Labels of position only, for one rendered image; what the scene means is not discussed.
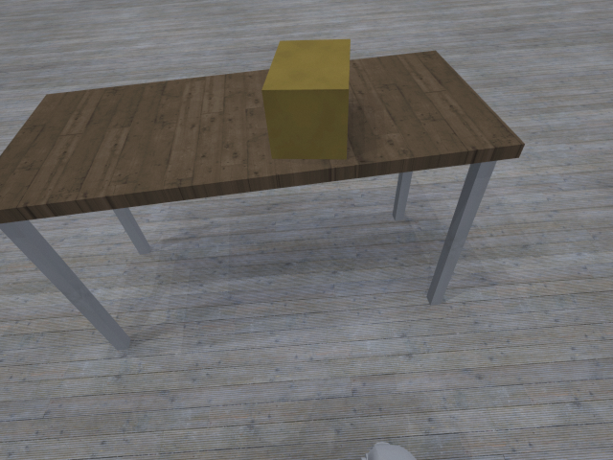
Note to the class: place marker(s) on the carton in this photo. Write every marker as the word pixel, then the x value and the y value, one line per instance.
pixel 306 99

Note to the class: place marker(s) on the table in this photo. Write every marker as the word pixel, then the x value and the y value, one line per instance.
pixel 124 146

